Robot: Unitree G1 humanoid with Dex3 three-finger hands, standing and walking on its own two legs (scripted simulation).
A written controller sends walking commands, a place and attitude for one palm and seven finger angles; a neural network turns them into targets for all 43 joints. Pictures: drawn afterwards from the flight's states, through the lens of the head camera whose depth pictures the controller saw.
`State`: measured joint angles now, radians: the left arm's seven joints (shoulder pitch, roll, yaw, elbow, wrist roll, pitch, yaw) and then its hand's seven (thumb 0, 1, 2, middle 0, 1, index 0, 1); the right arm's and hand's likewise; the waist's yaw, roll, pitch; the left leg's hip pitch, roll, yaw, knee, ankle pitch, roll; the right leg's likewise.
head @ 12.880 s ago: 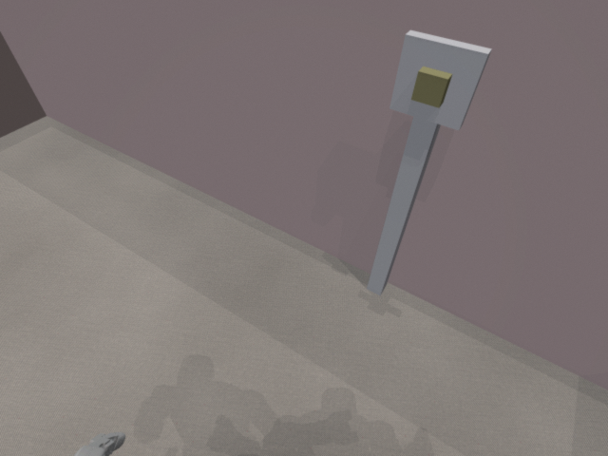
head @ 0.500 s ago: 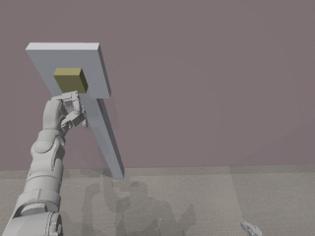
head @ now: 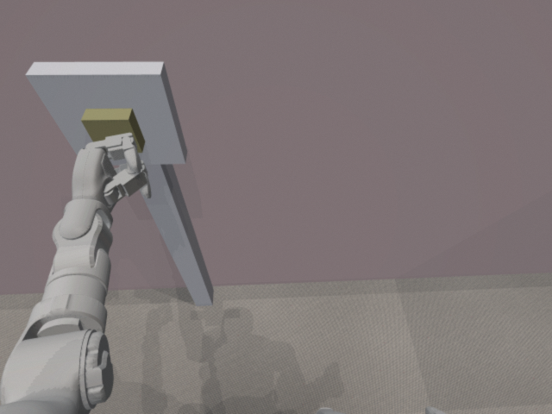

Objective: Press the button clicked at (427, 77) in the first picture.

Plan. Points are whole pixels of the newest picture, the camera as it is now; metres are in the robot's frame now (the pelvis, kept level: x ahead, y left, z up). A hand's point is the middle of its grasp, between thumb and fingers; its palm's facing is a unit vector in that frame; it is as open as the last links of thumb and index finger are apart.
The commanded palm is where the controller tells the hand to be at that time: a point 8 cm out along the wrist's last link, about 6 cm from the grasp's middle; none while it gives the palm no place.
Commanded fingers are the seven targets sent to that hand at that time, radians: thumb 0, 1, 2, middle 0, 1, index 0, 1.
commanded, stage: press the button with the knuckle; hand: left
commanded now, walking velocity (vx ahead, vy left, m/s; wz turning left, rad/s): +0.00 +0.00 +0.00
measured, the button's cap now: (116, 128) +0.50 +0.24 +0.13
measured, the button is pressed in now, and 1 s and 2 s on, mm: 4 13 0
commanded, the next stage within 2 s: hold the button down briefly in 0.48 s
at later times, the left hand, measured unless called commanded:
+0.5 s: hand (140, 169) +0.44 +0.20 +0.09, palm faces +0.06 -1.00 -0.03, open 2.9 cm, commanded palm +0.44 +0.25 +0.10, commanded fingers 0.00 0.90 0.90 -1.30 -1.50 -1.30 -1.50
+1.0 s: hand (138, 168) +0.45 +0.20 +0.09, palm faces +0.04 -1.00 -0.02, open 2.9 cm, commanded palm +0.43 +0.25 +0.10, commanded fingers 0.00 0.90 0.90 -1.30 -1.50 -1.30 -1.50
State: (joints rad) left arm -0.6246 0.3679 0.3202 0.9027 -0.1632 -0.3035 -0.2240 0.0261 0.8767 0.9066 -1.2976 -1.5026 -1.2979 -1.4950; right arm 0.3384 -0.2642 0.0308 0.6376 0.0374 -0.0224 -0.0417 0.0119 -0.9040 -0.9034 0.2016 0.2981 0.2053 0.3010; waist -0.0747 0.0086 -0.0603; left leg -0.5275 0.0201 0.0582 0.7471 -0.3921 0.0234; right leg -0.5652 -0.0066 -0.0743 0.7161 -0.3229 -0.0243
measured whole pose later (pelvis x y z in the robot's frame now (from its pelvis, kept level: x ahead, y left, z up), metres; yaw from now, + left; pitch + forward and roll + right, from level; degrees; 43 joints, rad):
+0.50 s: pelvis -0.02 +0.00 -0.01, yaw +1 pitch +12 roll -1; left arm -0.83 0.44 0.32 1.16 -0.13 -0.37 -0.23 0.00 0.79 0.96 -1.30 -1.50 -1.31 -1.50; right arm 0.36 -0.27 0.04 0.69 0.03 -0.03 -0.04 0.01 -0.90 -0.90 0.20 0.30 0.21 0.30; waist -0.11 0.01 -0.05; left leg -0.64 0.02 0.03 0.81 -0.38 0.02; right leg -0.65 -0.01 -0.11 0.75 -0.31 -0.03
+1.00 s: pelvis -0.04 -0.01 -0.01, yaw +2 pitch +13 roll -2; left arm -0.90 0.51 0.33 1.23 -0.13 -0.36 -0.26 0.00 0.75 0.99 -1.30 -1.50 -1.36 -1.49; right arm 0.39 -0.29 0.05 0.68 0.03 -0.07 -0.05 0.01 -0.90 -0.90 0.20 0.30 0.21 0.30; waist -0.14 0.01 -0.06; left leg -0.72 0.03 0.01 0.85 -0.37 0.02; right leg -0.72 0.00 -0.12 0.78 -0.29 -0.04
